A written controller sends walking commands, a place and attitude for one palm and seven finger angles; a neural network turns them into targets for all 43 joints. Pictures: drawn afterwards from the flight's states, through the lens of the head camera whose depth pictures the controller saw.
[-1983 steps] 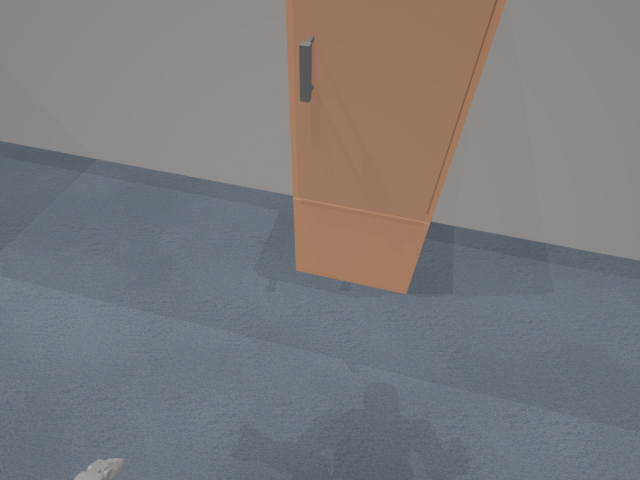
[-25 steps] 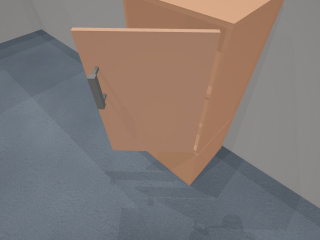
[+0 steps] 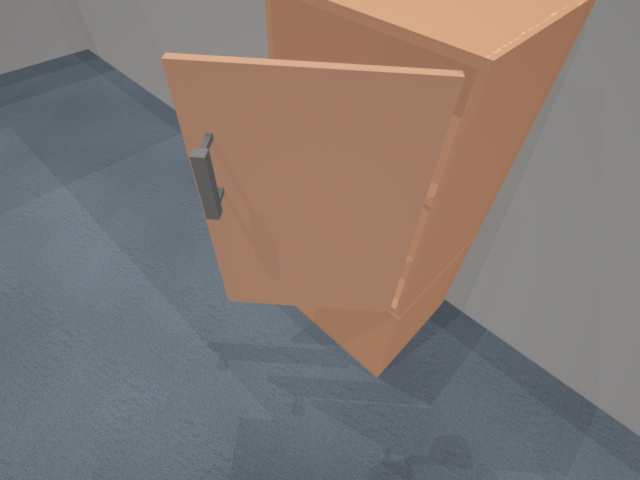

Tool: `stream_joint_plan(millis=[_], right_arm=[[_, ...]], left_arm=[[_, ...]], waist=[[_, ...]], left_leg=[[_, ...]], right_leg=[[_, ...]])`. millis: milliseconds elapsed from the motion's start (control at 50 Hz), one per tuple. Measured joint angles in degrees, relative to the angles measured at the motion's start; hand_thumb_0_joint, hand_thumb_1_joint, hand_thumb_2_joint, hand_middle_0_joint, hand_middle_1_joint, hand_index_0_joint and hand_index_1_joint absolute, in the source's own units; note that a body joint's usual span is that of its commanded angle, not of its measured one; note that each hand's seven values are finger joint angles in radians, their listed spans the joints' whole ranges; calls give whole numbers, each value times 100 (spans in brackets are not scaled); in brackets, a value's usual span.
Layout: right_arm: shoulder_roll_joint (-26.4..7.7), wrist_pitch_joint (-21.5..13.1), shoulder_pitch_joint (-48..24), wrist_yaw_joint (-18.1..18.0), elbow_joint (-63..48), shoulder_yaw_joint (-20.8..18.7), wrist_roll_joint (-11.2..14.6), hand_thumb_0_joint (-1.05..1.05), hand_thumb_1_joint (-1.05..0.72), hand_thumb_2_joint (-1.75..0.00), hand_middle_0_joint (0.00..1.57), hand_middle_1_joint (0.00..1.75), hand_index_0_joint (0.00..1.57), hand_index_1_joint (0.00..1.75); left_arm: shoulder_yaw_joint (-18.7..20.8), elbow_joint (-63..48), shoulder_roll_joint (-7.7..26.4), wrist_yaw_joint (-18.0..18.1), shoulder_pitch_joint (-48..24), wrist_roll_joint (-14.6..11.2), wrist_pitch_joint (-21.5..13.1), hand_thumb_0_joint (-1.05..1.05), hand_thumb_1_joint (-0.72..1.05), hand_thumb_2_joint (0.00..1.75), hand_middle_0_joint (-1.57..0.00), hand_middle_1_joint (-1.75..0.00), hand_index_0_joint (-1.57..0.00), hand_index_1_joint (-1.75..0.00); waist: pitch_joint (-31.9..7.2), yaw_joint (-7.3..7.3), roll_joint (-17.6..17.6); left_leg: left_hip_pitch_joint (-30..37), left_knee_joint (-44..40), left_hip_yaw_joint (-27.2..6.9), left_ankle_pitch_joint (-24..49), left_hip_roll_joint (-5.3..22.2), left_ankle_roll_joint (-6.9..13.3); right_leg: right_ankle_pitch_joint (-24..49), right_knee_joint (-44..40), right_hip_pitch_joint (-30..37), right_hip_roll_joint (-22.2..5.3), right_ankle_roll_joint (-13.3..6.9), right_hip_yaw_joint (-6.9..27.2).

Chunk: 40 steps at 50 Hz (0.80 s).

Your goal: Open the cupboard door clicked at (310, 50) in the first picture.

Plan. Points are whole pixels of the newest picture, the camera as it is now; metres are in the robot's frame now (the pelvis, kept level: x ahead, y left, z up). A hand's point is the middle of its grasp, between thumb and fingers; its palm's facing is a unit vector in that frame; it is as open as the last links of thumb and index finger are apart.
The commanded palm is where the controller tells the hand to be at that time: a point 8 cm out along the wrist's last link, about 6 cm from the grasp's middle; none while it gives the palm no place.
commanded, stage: look again from close up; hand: left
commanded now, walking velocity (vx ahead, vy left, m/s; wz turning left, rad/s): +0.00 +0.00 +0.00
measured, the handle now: (211, 177) +0.53 +0.21 +0.07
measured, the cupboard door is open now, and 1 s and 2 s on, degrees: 40 40 40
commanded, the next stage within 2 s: raise the hand with hooked fingers in 0.08 s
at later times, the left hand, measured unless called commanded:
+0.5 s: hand (170, 438) +0.17 +0.19 -0.01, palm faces -0.01 -1.00 -0.03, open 8.1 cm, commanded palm +0.12 +0.26 -0.04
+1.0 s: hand (116, 415) +0.18 +0.25 +0.01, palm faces +0.03 -1.00 -0.04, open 11.0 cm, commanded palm +0.15 +0.30 +0.01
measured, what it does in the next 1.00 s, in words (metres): shifts its weight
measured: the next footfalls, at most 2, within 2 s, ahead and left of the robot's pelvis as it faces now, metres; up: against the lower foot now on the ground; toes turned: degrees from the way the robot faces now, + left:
none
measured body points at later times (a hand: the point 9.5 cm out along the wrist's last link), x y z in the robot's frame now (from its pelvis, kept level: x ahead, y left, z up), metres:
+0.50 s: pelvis -0.05 +0.01 -0.06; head -0.02 +0.01 +0.39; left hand +0.16 +0.24 -0.01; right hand +0.15 -0.25 -0.11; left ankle -0.04 +0.11 -0.74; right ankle -0.04 -0.08 -0.74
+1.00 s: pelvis -0.06 +0.01 -0.05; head -0.01 +0.01 +0.40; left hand +0.18 +0.30 +0.01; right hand +0.09 -0.22 -0.14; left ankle -0.04 +0.11 -0.74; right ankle -0.04 -0.08 -0.74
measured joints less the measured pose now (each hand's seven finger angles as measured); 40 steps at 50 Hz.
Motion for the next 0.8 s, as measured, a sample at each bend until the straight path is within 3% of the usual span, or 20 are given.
stream_joint_plan(millis=[200, 220, 260, 320, 360, 440, 480, 520, 560, 620, 680, 740, 800], right_arm=[[-52, 16, -8, 20, -20, -12, 12, 0, -91, -90, 20, 30, 20, 30], [-82, -27, 90, 9, -302, -25, 106, 0, -91, -90, 20, 30, 20, 30], [-136, -534, 392, -121, -884, -54, 196, 1, -91, -90, 20, 30, 20, 30], [-262, -1056, 494, -127, -1531, -173, 203, 1, -91, -90, 20, 30, 20, 30], [-346, -1171, 339, -64, -1870, -241, 133, 1, -91, -90, 20, 30, 20, 30], [-445, -1250, -121, 131, -2518, -337, 102, 1, -91, -90, 20, 30, 20, 30], [-519, -1260, -306, 199, -2870, -391, 145, 1, -91, -90, 20, 30, 20, 30], [-608, -1219, -415, 185, -3199, -415, 217, 1, -91, -90, 20, 30, 20, 30], [-670, -1175, -457, 110, -3452, -422, 276, 1, -91, -90, 20, 30, 20, 30], [-673, -1150, -424, -17, -3632, -383, 309, 1, -91, -90, 20, 30, 20, 30], [-596, -1180, -321, -131, -3592, -232, 302, 1, -91, -90, 20, 30, 20, 30], [-490, -1219, -226, -196, -3415, -20, 312, 1, -91, -90, 20, 30, 20, 30], [-381, -1206, -110, -228, -3253, 162, 336, 1, -91, -90, 20, 30, 20, 30]], left_arm=[[23, -56, 96, 41, -157, 10, -20, 0, 90, 90, -20, -30, -20, -30], [148, -960, 61, 32, 106, -241, 313, 0, 90, 90, -20, -30, -20, -30], [278, -3060, 22, 138, 727, -539, 276, 1, 90, 89, -20, -30, -20, -30], [398, -4784, -68, 159, 847, -878, -282, 1, 87, 88, -20, -32, -20, -32], [615, -5123, -121, -136, 552, -1053, -965, 1, 85, 87, -20, -33, -20, -33], [925, -5107, -63, -1209, 143, -1395, -2551, 0, 78, 85, -20, -38, -20, -38], [976, -5021, 16, -1805, 103, -1476, -3025, 0, 74, 83, -21, -40, -20, -40], [991, -5013, 83, -2184, 183, -1594, -3009, 0, 70, 81, -21, -43, -21, -43], [1027, -5055, 113, -2289, 313, -1697, -2770, 0, 65, 79, -22, -46, -22, -46], [1120, -5289, 146, -2089, 501, -1728, -2505, 1, 58, 76, -22, -50, -22, -50], [1178, -5592, 260, -1924, 501, -1697, -2519, 1, 51, 73, -23, -55, -23, -54], [1211, -5686, 452, -2045, 214, -1726, -2514, 1, 44, 70, -23, -59, -23, -59], [1287, -5520, 655, -2316, -182, -1819, -2220, 1, 37, 67, -24, -64, -23, -63]], waist=[[2, -23, 29], [41, -36, 55], [20, 7, 45], [-161, -163, 146], [-358, -224, 214], [-734, -193, 94], [-799, -143, 24], [-835, -75, -18], [-833, 0, -29], [-772, 100, 5], [-696, 157, 51], [-621, 141, 116], [-557, 65, 188]], left_leg=[[-67, 75, 4, -8, -14, 39], [-134, 162, 1, -42, -10, 49], [-165, 135, 33, -21, -103, 80], [-550, 451, -100, -51, -241, 126], [-1093, 934, -137, -191, -223, 140], [-2357, 2100, -21, -579, -115, 113], [-2886, 2679, 9, -777, -62, 125], [-3272, 3126, 6, -927, -29, 108], [-3513, 3431, -40, -1022, -8, 99], [-3671, 3675, -184, -1089, 30, 79], [-3705, 3734, -353, -1081, 62, 43], [-3691, 3698, -484, -1030, 85, 23], [-3600, 3556, -520, -955, 104, 20]], right_leg=[[29, -20, -18, -20, 62, 1], [29, 26, -68, -21, 73, -4], [-46, 267, -229, -120, 84, 24], [-254, 681, -579, -289, 129, -119], [-350, 1059, -1062, -303, 124, -170], [-670, 2206, -2361, -277, 52, -83], [-831, 2762, -2894, -263, -22, -66], [-997, 3201, -3274, -263, -19, -74], [-1087, 3463, -3479, -261, -41, -126], [-1140, 3579, -3535, -232, -67, -271], [-1105, 3496, -3453, -194, -90, -437], [-1027, 3339, -3349, -156, -104, -562], [-921, 3130, -3223, -121, -97, -593]])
